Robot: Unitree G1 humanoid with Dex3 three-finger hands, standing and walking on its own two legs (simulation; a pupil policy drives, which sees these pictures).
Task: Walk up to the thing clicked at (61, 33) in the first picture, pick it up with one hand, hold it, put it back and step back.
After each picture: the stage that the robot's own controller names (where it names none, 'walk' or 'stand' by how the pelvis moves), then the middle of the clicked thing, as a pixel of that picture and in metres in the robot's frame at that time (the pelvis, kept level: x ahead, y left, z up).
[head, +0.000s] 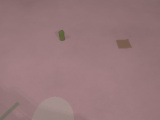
stand; (61, 35) +1.44 +0.25 -0.72
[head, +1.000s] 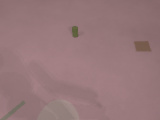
walk; (75, 31) +1.32 +0.19 -0.71
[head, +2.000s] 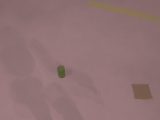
walk; (61, 71) +0.82 +0.22 -0.70
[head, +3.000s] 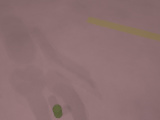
walk; (57, 111) +0.48 +0.18 -0.70
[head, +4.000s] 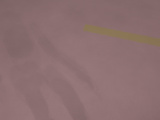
stand; out of the picture +0.29 +0.19 -0.70
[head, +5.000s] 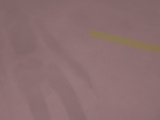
stand; out of the picture +0.26 +0.17 -0.72
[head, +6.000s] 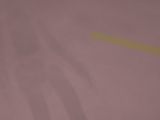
stand; out of the picture +0.28 +0.16 -0.73
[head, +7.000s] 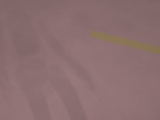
stand; out of the picture +0.28 +0.17 -0.73
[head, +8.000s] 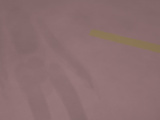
stand; out of the picture +0.26 +0.18 -0.73
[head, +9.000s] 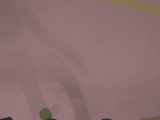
go down; (46, 114) +0.30 +0.19 -0.61
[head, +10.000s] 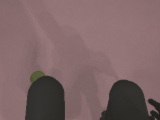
go down; (39, 80) +0.35 +0.21 -0.32
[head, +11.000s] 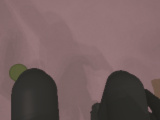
close in; (20, 74) +0.34 +0.23 -0.26
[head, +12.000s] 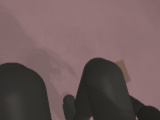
close; out of the picture +0.33 +0.24 -0.21
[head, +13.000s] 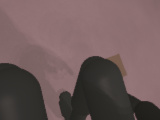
close; out of the picture +0.34 +0.25 -0.21
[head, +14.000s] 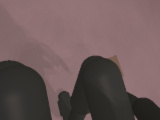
lift; out of the picture +0.34 +0.25 -0.21
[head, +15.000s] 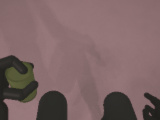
lift; (23, 83) +0.30 +0.20 -0.01
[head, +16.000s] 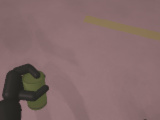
hold; (35, 90) +0.30 +0.17 +0.00
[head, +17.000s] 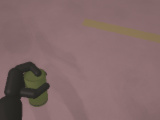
hold; (36, 87) +0.31 +0.17 +0.00
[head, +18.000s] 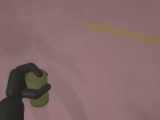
hold; (38, 88) +0.31 +0.17 +0.01
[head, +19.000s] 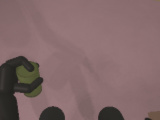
crouch; (30, 80) +0.34 +0.18 -0.06
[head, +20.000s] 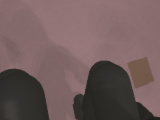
lower; out of the picture +0.36 +0.25 -0.19
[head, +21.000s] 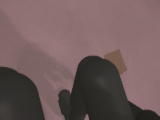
lower; out of the picture +0.38 +0.28 -0.21
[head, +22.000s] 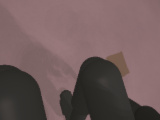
lower; out of the picture +0.34 +0.26 -0.22
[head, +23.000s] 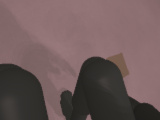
lower; out of the picture +0.34 +0.26 -0.22
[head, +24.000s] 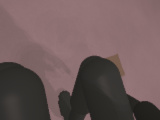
lower; out of the picture +0.35 +0.25 -0.21
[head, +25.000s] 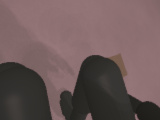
withdraw; out of the picture +0.34 +0.23 -0.22
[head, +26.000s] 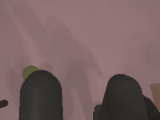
walk; (31, 76) +0.34 +0.21 -0.29
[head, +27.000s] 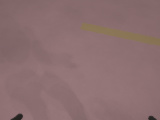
stand; out of the picture +0.27 +0.16 -0.65
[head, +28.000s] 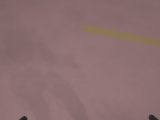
stand; out of the picture +0.28 +0.18 -0.67
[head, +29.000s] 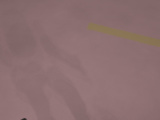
stand; out of the picture +0.29 +0.17 -0.68
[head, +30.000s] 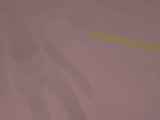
walk; out of the picture +0.30 +0.17 -0.72
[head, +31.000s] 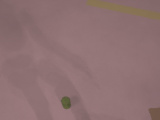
walk; (66, 103) +0.45 +0.13 -0.70
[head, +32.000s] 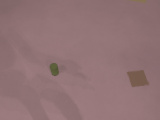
walk; (54, 69) +0.73 +0.24 -0.69
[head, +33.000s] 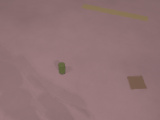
stand; (62, 68) +0.94 +0.20 -0.71
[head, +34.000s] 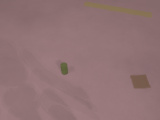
stand; (64, 68) +0.92 +0.19 -0.73
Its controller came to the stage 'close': yes
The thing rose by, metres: 0.72
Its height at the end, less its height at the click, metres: +0.00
